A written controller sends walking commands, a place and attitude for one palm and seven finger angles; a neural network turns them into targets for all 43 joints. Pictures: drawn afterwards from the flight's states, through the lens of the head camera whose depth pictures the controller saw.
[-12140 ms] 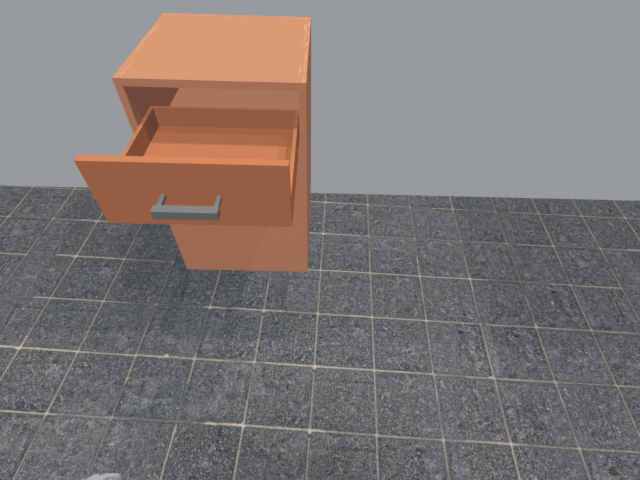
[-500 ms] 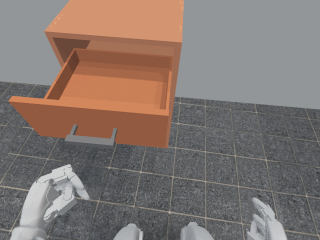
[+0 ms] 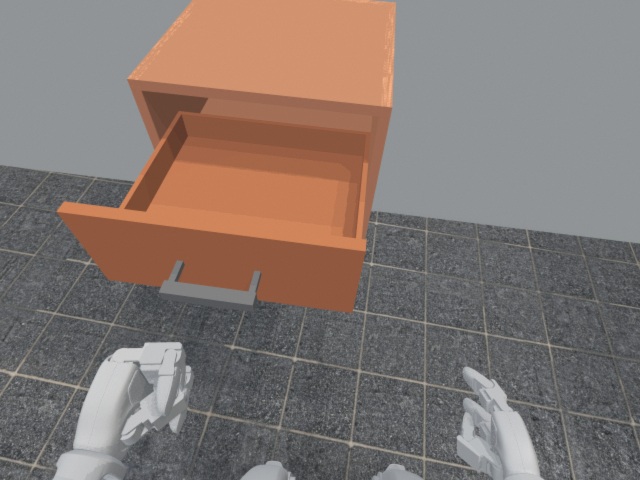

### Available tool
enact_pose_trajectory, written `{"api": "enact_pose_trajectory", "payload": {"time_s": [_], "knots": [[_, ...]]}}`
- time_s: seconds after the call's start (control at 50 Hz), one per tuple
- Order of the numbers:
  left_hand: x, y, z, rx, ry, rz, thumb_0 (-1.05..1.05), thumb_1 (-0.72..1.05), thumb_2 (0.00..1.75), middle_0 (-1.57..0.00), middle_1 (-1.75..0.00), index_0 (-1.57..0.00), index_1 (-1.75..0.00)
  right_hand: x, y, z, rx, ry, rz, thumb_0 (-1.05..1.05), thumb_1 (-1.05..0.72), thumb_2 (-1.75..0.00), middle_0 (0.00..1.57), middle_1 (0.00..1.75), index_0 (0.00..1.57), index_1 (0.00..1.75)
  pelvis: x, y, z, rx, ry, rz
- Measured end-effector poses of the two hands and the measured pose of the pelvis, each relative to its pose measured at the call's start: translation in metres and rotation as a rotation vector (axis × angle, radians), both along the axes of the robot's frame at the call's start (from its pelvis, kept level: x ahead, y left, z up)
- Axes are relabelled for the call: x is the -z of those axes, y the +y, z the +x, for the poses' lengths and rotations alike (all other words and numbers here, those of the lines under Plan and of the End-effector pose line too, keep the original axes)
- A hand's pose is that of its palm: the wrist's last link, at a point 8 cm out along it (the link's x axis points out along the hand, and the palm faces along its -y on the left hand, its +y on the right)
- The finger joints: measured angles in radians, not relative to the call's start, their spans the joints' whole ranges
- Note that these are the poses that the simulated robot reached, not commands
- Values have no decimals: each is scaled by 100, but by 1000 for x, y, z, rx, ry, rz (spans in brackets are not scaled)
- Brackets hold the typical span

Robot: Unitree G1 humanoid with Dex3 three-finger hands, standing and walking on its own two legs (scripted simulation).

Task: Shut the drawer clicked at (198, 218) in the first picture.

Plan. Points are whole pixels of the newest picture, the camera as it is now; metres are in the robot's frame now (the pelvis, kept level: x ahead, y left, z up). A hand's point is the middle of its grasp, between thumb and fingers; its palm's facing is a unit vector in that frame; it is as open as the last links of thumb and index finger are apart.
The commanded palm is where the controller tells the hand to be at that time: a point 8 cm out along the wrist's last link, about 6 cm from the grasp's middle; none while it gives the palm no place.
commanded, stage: raise the hand and make a fist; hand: left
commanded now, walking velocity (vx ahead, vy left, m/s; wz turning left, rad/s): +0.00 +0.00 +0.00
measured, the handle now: (213, 284) +0.38 +0.19 -0.03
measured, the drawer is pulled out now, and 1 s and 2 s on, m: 0.30 0.30 0.30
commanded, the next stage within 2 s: bring the fist close to the handle in 0.40 s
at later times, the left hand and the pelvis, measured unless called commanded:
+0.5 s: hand (180, 390) +0.20 +0.17 +0.06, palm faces -0.04 -1.00 -0.07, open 3.3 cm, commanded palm +0.18 +0.23 +0.06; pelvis +0.01 -0.02 +0.00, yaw +0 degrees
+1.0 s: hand (198, 373) +0.24 +0.17 +0.01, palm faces -0.07 -1.00 -0.06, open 3.3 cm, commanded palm +0.22 +0.22 +0.01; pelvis -0.01 -0.02 -0.02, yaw +0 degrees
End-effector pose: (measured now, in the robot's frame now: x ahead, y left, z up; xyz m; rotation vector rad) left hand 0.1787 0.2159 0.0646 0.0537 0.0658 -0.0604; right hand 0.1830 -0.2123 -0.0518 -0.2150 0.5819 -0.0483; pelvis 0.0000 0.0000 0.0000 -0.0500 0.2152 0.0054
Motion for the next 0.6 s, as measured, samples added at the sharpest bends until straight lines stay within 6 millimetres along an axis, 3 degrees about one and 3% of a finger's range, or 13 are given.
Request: {"api": "enact_pose_trajectory", "payload": {"time_s": [0.28,0.6], "knots": [[0,4,12,-13,12,19,1,90,90,-140,-160,-140,-160,5,-34,-25,89,68,-38,1,-90,-90,20,30,20,30,-3,-9,4,9,6,8],[3,6,6,-30,8,21,1,90,90,-140,-160,-140,-160,4,-41,-6,64,23,-29,1,-90,-90,20,30,20,30,-3,-20,5,0,11,13]]}}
